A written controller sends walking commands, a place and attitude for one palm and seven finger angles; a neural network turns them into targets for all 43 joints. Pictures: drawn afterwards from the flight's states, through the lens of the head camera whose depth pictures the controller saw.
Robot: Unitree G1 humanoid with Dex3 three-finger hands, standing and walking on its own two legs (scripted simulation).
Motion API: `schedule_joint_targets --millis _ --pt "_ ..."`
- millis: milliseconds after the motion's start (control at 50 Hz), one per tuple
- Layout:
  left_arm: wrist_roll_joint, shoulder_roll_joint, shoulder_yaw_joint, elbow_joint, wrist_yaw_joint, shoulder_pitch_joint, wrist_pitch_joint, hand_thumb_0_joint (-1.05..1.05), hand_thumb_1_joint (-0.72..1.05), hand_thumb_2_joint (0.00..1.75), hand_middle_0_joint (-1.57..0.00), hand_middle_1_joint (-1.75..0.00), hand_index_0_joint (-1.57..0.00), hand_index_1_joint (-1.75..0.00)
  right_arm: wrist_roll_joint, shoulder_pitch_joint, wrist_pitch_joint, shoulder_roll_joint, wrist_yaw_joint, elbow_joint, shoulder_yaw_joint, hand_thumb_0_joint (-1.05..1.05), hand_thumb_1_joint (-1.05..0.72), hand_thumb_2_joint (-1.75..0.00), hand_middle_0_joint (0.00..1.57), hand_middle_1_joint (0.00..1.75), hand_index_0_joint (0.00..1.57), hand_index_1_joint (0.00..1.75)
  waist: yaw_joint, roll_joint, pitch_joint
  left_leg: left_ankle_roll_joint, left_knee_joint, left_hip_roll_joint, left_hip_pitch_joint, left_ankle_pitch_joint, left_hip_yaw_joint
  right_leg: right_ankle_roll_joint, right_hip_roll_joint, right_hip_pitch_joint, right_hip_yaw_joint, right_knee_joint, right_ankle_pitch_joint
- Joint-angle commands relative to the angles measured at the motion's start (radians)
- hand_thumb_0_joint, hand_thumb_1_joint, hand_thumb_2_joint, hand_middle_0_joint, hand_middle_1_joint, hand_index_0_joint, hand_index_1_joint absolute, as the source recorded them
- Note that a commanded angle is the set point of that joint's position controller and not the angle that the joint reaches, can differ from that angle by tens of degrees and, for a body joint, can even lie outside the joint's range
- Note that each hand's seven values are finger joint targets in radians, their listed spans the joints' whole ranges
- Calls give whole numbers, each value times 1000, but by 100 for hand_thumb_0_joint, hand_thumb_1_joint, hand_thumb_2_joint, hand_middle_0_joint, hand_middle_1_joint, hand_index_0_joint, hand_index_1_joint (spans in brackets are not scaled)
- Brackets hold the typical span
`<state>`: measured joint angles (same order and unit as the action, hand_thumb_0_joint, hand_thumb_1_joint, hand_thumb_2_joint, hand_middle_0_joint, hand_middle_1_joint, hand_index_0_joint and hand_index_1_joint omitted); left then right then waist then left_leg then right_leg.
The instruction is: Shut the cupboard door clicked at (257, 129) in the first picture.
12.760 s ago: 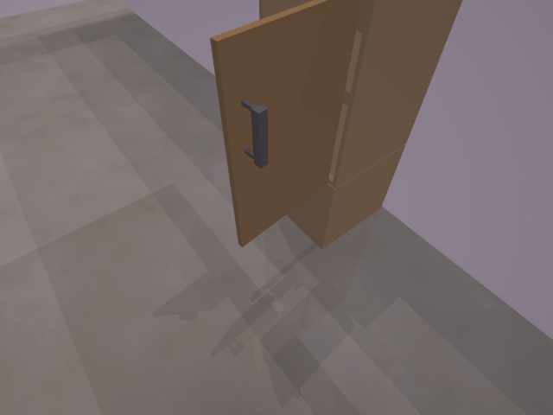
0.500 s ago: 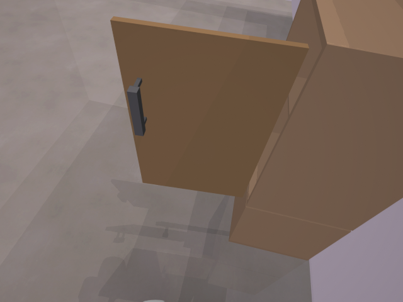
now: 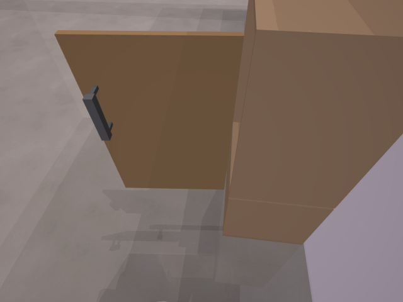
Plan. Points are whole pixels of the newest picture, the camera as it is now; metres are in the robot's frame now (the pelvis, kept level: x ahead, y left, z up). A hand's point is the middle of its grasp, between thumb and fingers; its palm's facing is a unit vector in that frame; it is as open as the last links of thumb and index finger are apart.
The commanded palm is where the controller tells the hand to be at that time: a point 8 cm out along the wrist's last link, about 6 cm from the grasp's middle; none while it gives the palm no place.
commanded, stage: come to a stop and stand still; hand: left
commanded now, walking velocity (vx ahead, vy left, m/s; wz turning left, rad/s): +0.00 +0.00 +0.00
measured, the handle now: (100, 113) +0.53 +0.28 +0.06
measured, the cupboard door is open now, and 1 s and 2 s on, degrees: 95 95 95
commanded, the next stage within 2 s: look again from close up in 0.48 s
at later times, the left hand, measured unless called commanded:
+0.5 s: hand out of the picture +0.00 +0.14 -0.17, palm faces +0.05 -0.99 -0.16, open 7.4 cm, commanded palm none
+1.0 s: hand out of the picture +0.04 +0.19 -0.17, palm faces +0.00 -0.97 -0.23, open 7.4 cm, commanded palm none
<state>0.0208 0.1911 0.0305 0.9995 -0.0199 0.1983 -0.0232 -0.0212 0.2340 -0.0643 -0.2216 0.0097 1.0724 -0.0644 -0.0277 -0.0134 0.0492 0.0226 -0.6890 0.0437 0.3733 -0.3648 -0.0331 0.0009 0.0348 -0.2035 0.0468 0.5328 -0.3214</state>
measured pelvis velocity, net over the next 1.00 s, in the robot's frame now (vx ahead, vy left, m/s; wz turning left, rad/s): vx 0.01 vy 0.01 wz -0.02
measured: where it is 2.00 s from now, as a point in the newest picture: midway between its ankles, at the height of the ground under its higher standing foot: outside the picture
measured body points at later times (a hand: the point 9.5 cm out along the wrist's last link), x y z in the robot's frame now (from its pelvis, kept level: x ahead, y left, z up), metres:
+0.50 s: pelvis +0.01 -0.02 +0.01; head +0.03 -0.02 +0.46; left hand +0.00 +0.19 -0.16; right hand +0.00 -0.24 -0.16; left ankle +0.01 +0.12 -0.73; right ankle -0.02 -0.12 -0.73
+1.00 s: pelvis +0.01 +0.01 +0.00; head +0.02 +0.00 +0.45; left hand +0.04 +0.24 -0.15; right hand +0.03 -0.22 -0.16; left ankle +0.01 +0.12 -0.73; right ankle -0.02 -0.12 -0.73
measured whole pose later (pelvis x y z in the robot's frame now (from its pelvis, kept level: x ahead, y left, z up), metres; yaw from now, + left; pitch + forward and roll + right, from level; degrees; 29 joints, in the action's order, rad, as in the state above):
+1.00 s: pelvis +0.01 +0.01 +0.00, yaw -1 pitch -2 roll +0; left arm 0.01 0.19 0.00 1.06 -0.03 0.26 0.01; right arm -0.02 0.27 0.02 -0.18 0.02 1.06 0.01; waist 0.00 0.00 0.03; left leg 0.00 -0.51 0.01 0.20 -0.28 -0.05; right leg 0.01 0.04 -0.15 0.03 0.52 -0.33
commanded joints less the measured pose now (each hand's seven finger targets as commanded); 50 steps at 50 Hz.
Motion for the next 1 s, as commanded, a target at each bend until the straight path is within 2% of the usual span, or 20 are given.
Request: schedule_joint_targets --millis 0,20,40,60,80,120,220,340,520,540,560,580,600,620,640,680,740,820,900,980 --pt "-8 122 12 -19 -10 -6 31 0 90 90 -20 -30 -20 -30 3 60 36 -3 6 -19 13 0 -90 -90 20 30 20 30 -2 147 5 6 135 -5 -151 89 -3 -111 170 -105 -124 -196 161" --pt "-11 106 6 -2 -8 5 34 0 90 90 -20 -30 -20 -30 6 85 50 2 8 1 20 0 -90 -90 20 30 20 30 -3 75 -9 -2 236 14 -205 243 28 -79 138 -106 -98 -151 159" --pt "-20 83 -1 9 -6 42 35 0 90 90 -20 -30 -20 -30 3 84 65 -23 13 10 25 0 -90 -90 20 30 20 30 18 -22 -23 -21 282 68 -216 369 91 -43 92 -83 -83 -118 187" --pt "-22 71 0 14 -10 61 33 0 90 90 -20 -30 -20 -30 3 77 69 -46 20 11 24 0 -90 -90 20 30 20 30 32 -21 -33 -35 302 106 -172 363 116 -26 65 -15 -76 -139 163" --pt "-23 70 1 27 -9 69 35 0 90 90 -20 -30 -20 -30 2 71 73 -54 28 20 26 0 -90 -90 20 30 20 30 39 11 -44 -30 279 101 -172 400 98 -26 66 22 -77 -144 236" --pt "-23 80 2 51 -10 67 31 0 90 90 -20 -30 -20 -30 8 82 77 -31 32 47 31 0 -90 -90 20 30 20 30 39 -107 -70 -23 288 84 -174 444 75 -29 74 93 -64 -130 288" --pt "-20 71 -3 79 -10 71 33 0 90 90 -20 -30 -20 -30 9 95 64 -2 32 62 30 0 -90 -90 20 30 20 30 29 32 4 -5 320 61 -176 260 48 -35 82 45 -75 -210 194" --pt "-19 58 -7 93 -11 105 37 0 90 90 -20 -30 -20 -30 8 103 63 9 29 74 33 0 -90 -90 20 30 20 30 26 45 36 -4 324 50 -190 231 38 -36 83 12 -92 -241 138" --pt "-17 35 -9 116 -15 152 45 0 90 90 -20 -30 -20 -30 9 117 71 18 36 76 37 0 -90 -90 20 30 20 30 25 25 20 -7 321 57 -213 278 34 -36 79 42 -78 -229 234" --pt "-17 33 -10 116 -15 157 46 0 90 90 -20 -30 -20 -30 10 113 73 18 36 75 38 0 -90 -90 20 30 20 30 26 15 21 -6 321 56 -210 293 36 -37 84 42 -81 -222 258" --pt "5 54 -12 144 -57 246 79 0 90 90 -20 -30 -20 -30 19 -17 95 -17 18 -6 43 0 -90 -90 20 30 20 30 71 4 46 2 85 49 -135 287 -2 0 138 0 -164 -197 720" --pt "-1 100 -6 93 -51 198 85 0 90 90 -20 -30 -20 -30 14 53 82 42 13 -42 46 0 -90 -90 20 30 20 30 0 11 -4 -18 101 22 -112 60 19 -46 181 26 -170 -182 627" --pt "0 83 -9 79 -44 156 84 0 90 90 -20 -30 -20 -30 13 103 81 38 12 -29 43 0 -90 -90 20 30 20 30 -16 -1 -41 -18 144 30 -155 74 16 -72 153 -11 -138 -169 387" --pt "1 71 -8 67 -40 151 88 0 90 90 -20 -30 -20 -30 4 130 93 40 9 -30 49 0 -90 -90 20 30 20 30 -9 -61 -88 -19 185 31 -190 204 18 -80 113 30 -101 -106 457" --pt "-5 58 -9 66 -38 168 91 0 90 90 -20 -30 -20 -30 6 138 101 17 12 -30 50 0 -90 -90 20 30 20 30 -3 -41 -112 -32 178 51 -192 333 41 -68 84 48 -87 -73 455" --pt "-6 49 -13 69 -34 180 78 0 90 90 -20 -30 -20 -30 11 118 103 -3 19 -43 51 0 -90 -90 20 30 20 30 12 -26 -86 -39 181 59 -184 409 45 -57 69 46 -72 -64 402" --pt "-6 44 -16 65 -30 176 63 0 90 90 -20 -30 -20 -30 8 108 101 -14 24 -51 57 0 -90 -90 20 30 20 30 23 -4 -7 -49 214 58 -148 383 60 -51 55 21 -67 -71 288" --pt "-6 59 -18 54 -23 152 51 0 90 90 -20 -30 -20 -30 8 88 97 -23 21 -53 59 0 -90 -90 20 30 20 30 29 13 39 -55 266 50 -128 286 64 -41 52 -2 -69 -96 178" --pt "-8 76 -20 47 -20 137 44 0 90 90 -20 -30 -20 -30 6 75 94 -46 17 -50 60 0 -90 -90 20 30 20 30 33 13 44 -58 295 49 -133 233 73 -34 53 -13 -77 -112 110" --pt "-9 98 -19 39 -17 126 44 0 90 90 -20 -30 -20 -30 6 70 96 -58 15 -42 61 0 -90 -90 20 30 20 30 37 22 15 -57 302 49 -150 259 69 -31 59 8 -77 -114 137"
